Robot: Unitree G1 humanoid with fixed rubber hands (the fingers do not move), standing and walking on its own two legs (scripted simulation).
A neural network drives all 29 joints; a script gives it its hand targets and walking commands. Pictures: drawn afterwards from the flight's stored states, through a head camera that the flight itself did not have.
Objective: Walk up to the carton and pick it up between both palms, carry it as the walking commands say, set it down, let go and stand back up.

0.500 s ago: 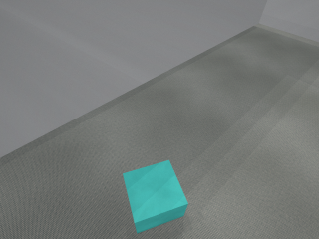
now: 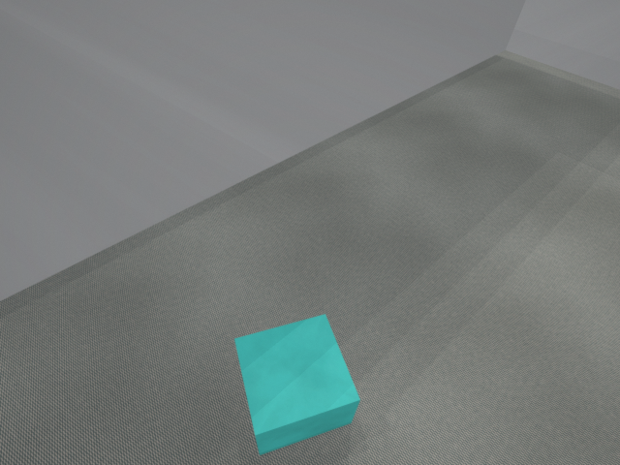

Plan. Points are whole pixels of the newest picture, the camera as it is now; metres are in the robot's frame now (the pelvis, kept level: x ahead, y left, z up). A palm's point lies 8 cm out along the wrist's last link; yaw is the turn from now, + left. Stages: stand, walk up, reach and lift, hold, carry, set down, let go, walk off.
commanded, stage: walk up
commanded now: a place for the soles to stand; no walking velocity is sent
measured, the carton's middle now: (293, 381) +0.51 +0.02 -0.67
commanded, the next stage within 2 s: none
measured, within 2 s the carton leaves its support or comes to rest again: neither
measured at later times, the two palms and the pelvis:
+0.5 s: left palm out of the picture +0.13 +0.18 -0.13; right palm out of the picture +0.12 -0.47 -0.11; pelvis +0.05 -0.13 -0.03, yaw +7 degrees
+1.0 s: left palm out of the picture +0.05 +0.18 -0.10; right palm (580, 418) +0.25 -0.43 -0.13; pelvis +0.05 -0.15 -0.02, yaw +13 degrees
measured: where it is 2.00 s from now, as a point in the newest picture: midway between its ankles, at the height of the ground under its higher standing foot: outside the picture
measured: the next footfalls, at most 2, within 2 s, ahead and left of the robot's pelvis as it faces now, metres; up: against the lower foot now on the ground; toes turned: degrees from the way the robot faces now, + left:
right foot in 0.24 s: +0.12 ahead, -0.26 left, +0.00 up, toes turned +13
left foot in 0.56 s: +0.14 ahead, -0.03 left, +0.00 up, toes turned +12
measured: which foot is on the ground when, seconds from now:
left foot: down 0.00-0.26, up 0.28-0.54, down 0.56-0.78, up 0.80-1.00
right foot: up 0.00-0.22, down 0.24-1.00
